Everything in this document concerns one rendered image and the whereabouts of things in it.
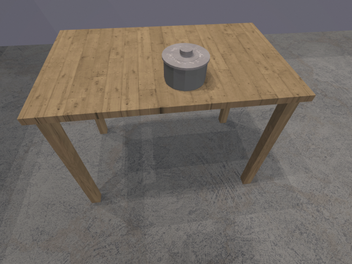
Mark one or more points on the lid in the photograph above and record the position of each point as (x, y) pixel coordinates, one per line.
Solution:
(171, 56)

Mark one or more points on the table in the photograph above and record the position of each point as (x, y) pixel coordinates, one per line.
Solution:
(119, 72)

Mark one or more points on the pot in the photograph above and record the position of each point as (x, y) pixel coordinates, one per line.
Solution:
(184, 80)

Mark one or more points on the knob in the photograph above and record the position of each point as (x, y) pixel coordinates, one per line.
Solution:
(186, 50)

